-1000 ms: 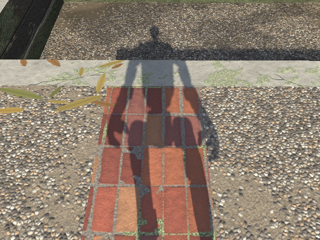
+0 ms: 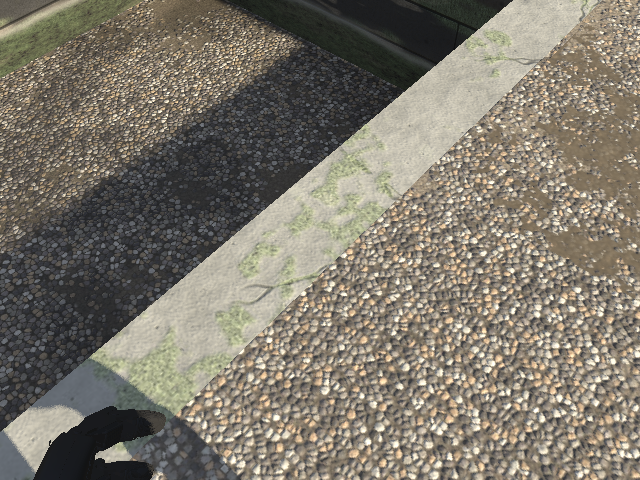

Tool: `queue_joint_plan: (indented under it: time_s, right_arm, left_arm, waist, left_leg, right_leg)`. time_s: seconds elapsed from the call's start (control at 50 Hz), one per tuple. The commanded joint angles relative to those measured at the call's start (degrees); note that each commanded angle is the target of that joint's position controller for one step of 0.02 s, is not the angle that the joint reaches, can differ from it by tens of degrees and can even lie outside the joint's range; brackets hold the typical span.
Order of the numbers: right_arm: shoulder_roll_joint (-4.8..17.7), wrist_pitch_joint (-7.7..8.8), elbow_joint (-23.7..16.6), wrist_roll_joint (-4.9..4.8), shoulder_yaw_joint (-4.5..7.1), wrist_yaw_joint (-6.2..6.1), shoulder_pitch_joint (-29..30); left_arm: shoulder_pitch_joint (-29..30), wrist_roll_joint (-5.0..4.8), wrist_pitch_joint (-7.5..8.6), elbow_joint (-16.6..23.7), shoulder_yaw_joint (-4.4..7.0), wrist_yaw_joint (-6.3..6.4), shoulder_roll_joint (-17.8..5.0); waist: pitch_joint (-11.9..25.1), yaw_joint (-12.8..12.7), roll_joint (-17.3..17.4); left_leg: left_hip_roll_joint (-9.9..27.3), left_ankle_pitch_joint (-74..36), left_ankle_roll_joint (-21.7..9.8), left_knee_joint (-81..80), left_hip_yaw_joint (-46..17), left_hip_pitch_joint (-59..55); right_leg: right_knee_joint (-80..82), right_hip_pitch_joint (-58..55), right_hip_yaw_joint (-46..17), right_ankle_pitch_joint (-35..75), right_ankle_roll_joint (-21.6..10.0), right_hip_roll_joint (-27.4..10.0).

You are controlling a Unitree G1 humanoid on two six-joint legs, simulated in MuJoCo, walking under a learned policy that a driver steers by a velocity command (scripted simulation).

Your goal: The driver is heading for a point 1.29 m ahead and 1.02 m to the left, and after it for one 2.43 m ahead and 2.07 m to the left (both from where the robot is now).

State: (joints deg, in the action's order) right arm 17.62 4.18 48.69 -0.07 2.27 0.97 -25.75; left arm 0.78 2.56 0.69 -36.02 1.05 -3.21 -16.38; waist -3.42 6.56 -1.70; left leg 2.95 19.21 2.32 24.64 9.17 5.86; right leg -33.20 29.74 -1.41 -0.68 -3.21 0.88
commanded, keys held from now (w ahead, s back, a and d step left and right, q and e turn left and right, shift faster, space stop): q+shift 0.98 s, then e+shift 0.02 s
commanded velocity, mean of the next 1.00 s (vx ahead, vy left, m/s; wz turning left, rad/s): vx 0.04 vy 0.00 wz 0.79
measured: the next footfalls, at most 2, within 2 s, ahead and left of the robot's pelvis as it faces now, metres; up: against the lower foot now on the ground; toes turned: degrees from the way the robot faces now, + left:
right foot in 0.02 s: +0.17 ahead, -0.09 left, +0.00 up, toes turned +1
left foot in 0.38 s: +0.05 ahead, +0.13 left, +0.00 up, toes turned +21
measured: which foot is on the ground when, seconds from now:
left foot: down 0.00-0.02, up 0.04-0.36, down 0.38-0.90, up 0.92-1.00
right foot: up 0.00-0.00, down 0.02-0.38, up 0.40-0.88, down 0.90-1.00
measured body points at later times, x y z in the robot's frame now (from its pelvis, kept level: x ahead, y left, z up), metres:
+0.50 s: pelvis +0.02 +0.04 +0.00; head +0.03 +0.08 +0.44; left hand +0.05 +0.34 -0.13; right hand +0.23 -0.20 -0.09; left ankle +0.01 +0.11 -0.73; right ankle +0.11 -0.09 -0.67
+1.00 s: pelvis +0.05 +0.02 +0.01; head +0.10 +0.03 +0.46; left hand -0.05 +0.33 -0.07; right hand +0.35 -0.09 -0.11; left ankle -0.03 +0.09 -0.67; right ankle +0.14 -0.03 -0.73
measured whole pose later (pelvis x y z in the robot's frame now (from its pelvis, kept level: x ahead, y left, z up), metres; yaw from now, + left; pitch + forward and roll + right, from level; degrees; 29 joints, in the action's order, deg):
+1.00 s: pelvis +0.05 +0.02 +0.01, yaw +51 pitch +1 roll +0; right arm 20.4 -3.7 38.1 1.2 6.0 1.6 -13.7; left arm -6.9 1.3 -1.6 -38.1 1.4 2.4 -16.5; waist -3.7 1.6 3.5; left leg -10.0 23.5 1.1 55.9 -9.9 27.4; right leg -24.8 14.2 -1.5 -11.3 -2.2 2.3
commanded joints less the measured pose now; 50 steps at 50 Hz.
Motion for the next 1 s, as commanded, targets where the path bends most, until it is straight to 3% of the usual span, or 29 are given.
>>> queue_joint_plan:
  time_s: [0.02, 0.04, 0.06, 0.08, 0.1, 0.14, 0.18, 0.24, 0.28, 0.32, 0.36, 0.38, 0.4, 0.42, 0.44, 0.46, 0.5, 0.52, 0.56, 0.7, 0.8, 0.86, 0.88, 0.9, 0.92, 0.94, 0.96, 0.98, 1.0]
  right_arm:
    - [6.15, 0.34, -4.31, -0.26, 1.05, 0.31, 2.57]
    - [1.24, -0.71, -5.61, -1.43, -0.06, -0.17, -5.47]
    - [4.14, -2.82, -4.06, -1.47, 0.79, -1.46, -5.44]
    - [5.67, -3.63, -4.64, -0.88, 1.50, -1.60, -3.54]
    - [5.52, -4.18, -4.92, -0.05, 1.90, -1.58, -1.14]
    - [4.50, -5.73, -4.86, 1.09, 2.37, -1.38, -0.37]
    - [2.58, -7.10, -5.37, 0.89, 2.50, -1.33, -0.22]
    - [0.01, -8.45, -7.82, 0.65, 1.99, -0.37, 3.41]
    - [0.56, -8.90, -9.63, 0.63, 2.12, 0.53, 5.94]
    - [1.30, -8.82, -10.84, 0.55, 2.42, 1.12, 7.13]
    - [1.70, -8.28, -10.19, 0.71, 2.85, 1.32, 4.60]
    - [3.85, -7.79, -9.58, 1.43, 3.40, 1.06, 2.61]
    - [12.96, -7.46, -12.24, 1.50, 5.03, 0.25, 4.34]
    - [14.83, -7.79, -12.59, 2.15, 5.94, -0.50, 2.05]
    - [13.37, -8.00, -12.18, 2.29, 5.53, -1.16, 4.20]
    - [11.68, -8.29, -13.22, 1.69, 5.03, -1.34, 8.76]
    - [8.81, -8.29, -15.51, 0.75, 4.42, -1.10, 14.55]
    - [7.97, -8.09, -15.73, 0.36, 4.21, -0.85, 13.67]
    - [8.37, -7.67, -15.37, 0.12, 4.53, -0.59, 11.05]
    - [10.52, -7.75, -15.85, 1.01, 5.53, -0.54, 7.57]
    - [11.38, -7.45, -16.04, 1.28, 5.92, 0.24, 10.67]
    - [10.94, -7.28, -15.82, 0.85, 5.93, 0.20, 13.63]
    - [9.86, -7.10, -15.86, 0.25, 5.59, 0.11, 14.71]
    - [5.67, -6.76, -15.48, -0.16, 4.61, -0.06, 10.37]
    - [5.64, -6.68, -15.63, 0.12, 4.73, -0.65, 8.78]
    - [11.45, -6.70, -15.20, 2.32, 5.99, -0.60, 11.57]
    - [11.36, -6.90, -14.42, 2.12, 6.25, 0.07, 11.46]
    - [10.16, -7.49, -13.16, 1.51, 6.07, 0.82, 9.19]
    - [9.31, -7.89, -12.29, 1.05, 5.71, 1.44, 8.03]
  left_arm:
    - [-16.93, 2.18, 2.18, -3.39, 1.46, 1.52, -7.28]
    - [-18.61, 2.13, 2.03, -1.65, 2.16, 2.43, -10.84]
    - [-18.64, -1.65, 1.22, -1.32, 2.54, 3.23, -10.45]
    - [-15.52, -2.70, 0.44, -0.87, 2.30, 3.86, -9.24]
    - [-12.13, -2.88, -0.15, -0.93, 1.66, 4.44, -6.68]
    - [-7.66, -2.49, -0.61, -0.71, 0.90, 5.63, -3.96]
    - [-7.12, -1.55, -0.57, -0.63, 0.86, 6.12, -3.10]
    - [-5.83, -0.91, -0.22, -0.84, 1.40, 6.00, -3.08]
    - [-6.12, -0.60, -0.28, -1.07, 2.10, 5.71, -4.01]
    - [-7.44, -0.54, -0.68, -1.54, 2.91, 5.46, -5.39]
    - [-8.17, -1.00, -1.49, -1.96, 3.64, 5.28, -6.26]
    - [-10.19, -0.93, -2.46, -2.90, 3.82, 4.87, -5.20]
    - [-11.43, -1.53, -3.56, 0.18, 2.83, 4.58, -1.57]
    - [-3.70, -0.73, -4.15, 2.61, 2.87, 5.04, -3.58]
    - [-4.35, -1.43, -4.08, 2.29, 2.77, 5.11, -3.24]
    - [-5.95, -1.65, -3.46, 1.12, 2.97, 5.00, -4.02]
    - [-9.79, -0.37, -2.62, -1.40, 3.58, 4.66, -5.47]
    - [-10.30, -0.24, -2.59, -1.75, 3.70, 4.28, -5.67]
    - [-9.53, -0.64, -2.72, -1.45, 3.38, 3.91, -4.69]
    - [-5.79, -1.41, -2.43, -0.13, 2.68, 4.15, -5.07]
    - [-6.26, -2.14, -1.58, 0.08, 2.41, 4.54, -5.95]
    - [-10.05, -2.64, -0.98, -0.27, 2.52, 5.67, -6.62]
    - [-12.22, -2.44, -0.61, -0.73, 2.81, 6.31, -7.51]
    - [-11.38, -2.00, -0.63, 0.08, 3.62, 6.93, -11.62]
    - [-6.99, -1.55, -1.06, 2.40, 3.91, 6.69, -15.13]
    - [-7.04, -0.76, -1.43, 1.86, 3.40, 6.25, -11.79]
    - [-5.15, -0.80, -1.59, 2.33, 2.33, 5.79, -7.91]
    - [-3.55, -1.14, -1.82, 2.61, 1.94, 5.46, -6.32]
    - [-3.77, -1.11, -1.81, 2.69, 1.80, 5.43, -6.03]
  waist:
    - [9.39, -10.38, -1.42]
    - [20.57, -8.56, -13.55]
    - [25.77, -10.67, -10.63]
    - [21.77, -9.27, -8.17]
    - [16.38, -7.65, -5.75]
    - [9.67, -4.82, -6.38]
    - [9.66, -4.08, -5.67]
    - [8.62, -3.85, -7.30]
    - [8.64, -4.55, -9.14]
    - [8.80, -4.95, -8.56]
    - [8.48, -3.27, -3.52]
    - [4.73, -2.38, 6.18]
    - [0.55, -4.17, 25.72]
    - [-0.13, -0.59, 17.17]
    - [-0.95, -3.17, 13.69]
    - [-1.78, -5.43, 11.73]
    - [2.61, -7.23, 11.28]
    - [4.81, -6.88, 9.48]
    - [6.20, -5.97, 6.74]
    - [6.27, -3.09, 8.51]
    - [6.75, -4.20, 9.04]
    - [6.19, -6.96, 9.63]
    - [6.14, -8.47, 7.73]
    - [8.72, -6.00, -2.31]
    - [7.87, -5.49, -10.38]
    - [5.32, -5.87, -5.49]
    - [4.45, -4.79, -3.96]
    - [3.70, -3.75, -3.80]
    - [4.53, -3.78, -5.07]
  left_leg:
    - [1.72, -23.31, -3.94, 11.57, -5.59, 12.95]
    - [-3.61, 17.16, -2.13, 30.47, -5.11, 20.55]
    - [-5.42, 21.86, -2.47, 39.88, -11.33, 19.28]
    - [-4.52, 19.29, -2.38, 44.67, -11.72, 22.09]
    - [-2.89, 15.49, -2.05, 44.96, -10.91, 24.26]
    - [-1.58, 10.67, -0.24, 43.55, -9.73, 22.09]
    - [-1.73, 8.92, 0.44, 42.64, -8.32, 19.27]
    - [0.23, 5.23, -1.02, 32.64, -7.63, 15.91]
    - [0.47, 3.27, -2.27, 26.35, -6.65, 12.68]
    - [-0.30, 3.45, -3.47, 21.20, -4.84, 9.83]
    - [-2.30, 0.04, -5.39, 11.20, -4.45, 2.31]
    - [0.25, -2.07, -6.89, 1.86, -12.62, 0.77]
    - [17.25, -11.72, -12.53, -8.14, -40.84, 3.90]
    - [18.03, -15.88, -16.99, -11.34, -43.38, 9.56]
    - [14.72, -9.60, -16.74, -10.14, -38.19, 10.80]
    - [10.72, -5.97, -14.74, -9.57, -33.15, 12.03]
    - [5.43, -12.95, -13.08, -6.70, -28.20, 9.48]
    - [5.09, -16.45, -12.93, -5.75, -28.29, 7.64]
    - [4.87, -19.26, -13.07, -4.64, -29.92, 3.73]
    - [4.03, -15.57, -14.42, -3.61, -39.94, -0.53]
    - [1.63, -21.15, -13.11, -2.42, -44.96, 3.93]
    - [-1.25, -15.57, -9.41, -2.36, -47.25, 9.61]
    - [-4.07, -8.59, -6.59, -0.43, -45.28, 14.30]
    - [-9.59, 10.14, -3.02, 8.55, -37.08, 20.14]
    - [-17.42, 15.50, -1.22, 24.18, -21.52, 28.22]
    - [-11.31, 11.00, -0.43, 32.55, -19.14, 27.69]
    - [-9.81, 7.62, -0.60, 37.29, -18.28, 25.59]
    - [-9.19, 4.79, -0.40, 41.55, -17.32, 24.61]
    - [-9.26, 3.21, -0.12, 44.74, -16.58, 23.59]
  right_leg:
    - [5.63, -31.62, -2.59, 32.51, -2.20, -7.17]
    - [0.64, -43.65, -18.12, 62.35, -10.69, -27.60]
    - [0.74, -39.58, -17.49, 65.78, -14.36, -27.78]
    - [3.93, -35.59, -13.68, 54.26, -14.00, -25.38]
    - [6.85, -30.70, -10.60, 41.75, -12.19, -22.58]
    - [11.33, -21.13, -4.68, 28.91, -9.82, -18.82]
    - [13.16, -17.08, -1.67, 21.04, -9.75, -18.44]
    - [14.79, -13.07, 1.98, 5.48, -8.42, -18.55]
    - [14.61, -11.98, 3.27, -1.60, -7.12, -19.27]
    - [12.70, -11.82, 4.27, -5.84, -5.66, -20.81]
    - [5.54, -7.48, 8.03, -15.42, -0.93, -19.31]
    - [-5.48, -1.30, 11.61, -23.68, 3.26, -15.24]
    - [-20.73, 12.40, 14.46, -37.97, 8.38, -4.19]
    - [-28.48, 12.17, 2.68, -36.66, 7.44, -2.25]
    - [-30.50, 11.79, -0.20, -31.08, 6.69, -2.83]
    - [-29.92, 10.79, -1.13, -24.04, 6.19, -3.58]
    - [-32.27, 8.05, -0.47, -17.37, 5.90, -2.51]
    - [-33.09, 7.31, -0.82, -16.83, 6.01, -2.12]
    - [-31.14, 8.37, -1.63, -16.88, 6.34, -1.78]
    - [-16.24, 7.03, -4.36, -19.70, 5.68, 1.23]
    - [-7.64, -3.59, -5.10, -20.83, 3.73, 4.26]
    - [5.16, -15.43, -5.50, -18.18, 3.04, 4.76]
    - [13.57, -22.70, -6.44, -14.08, 2.48, 2.07]
    - [19.26, -30.39, -16.67, -19.08, -0.42, -10.31]
    - [22.98, -29.04, -31.10, -21.43, -6.27, -22.76]
    - [21.57, -22.37, -27.08, -13.50, -9.13, -22.76]
    - [19.31, -19.88, -19.92, -6.93, -8.73, -19.01]
    - [18.14, -18.46, -13.18, -2.87, -7.47, -15.32]
    - [16.91, -18.40, -10.32, 0.28, -7.13, -12.80]
Velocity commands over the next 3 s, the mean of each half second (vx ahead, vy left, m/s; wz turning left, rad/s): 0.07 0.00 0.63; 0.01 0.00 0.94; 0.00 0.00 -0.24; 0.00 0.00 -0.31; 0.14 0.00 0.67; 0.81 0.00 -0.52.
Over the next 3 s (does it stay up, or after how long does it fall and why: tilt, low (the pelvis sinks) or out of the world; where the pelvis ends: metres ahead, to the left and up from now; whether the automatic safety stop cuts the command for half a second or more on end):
stays up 0.36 0.18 0.00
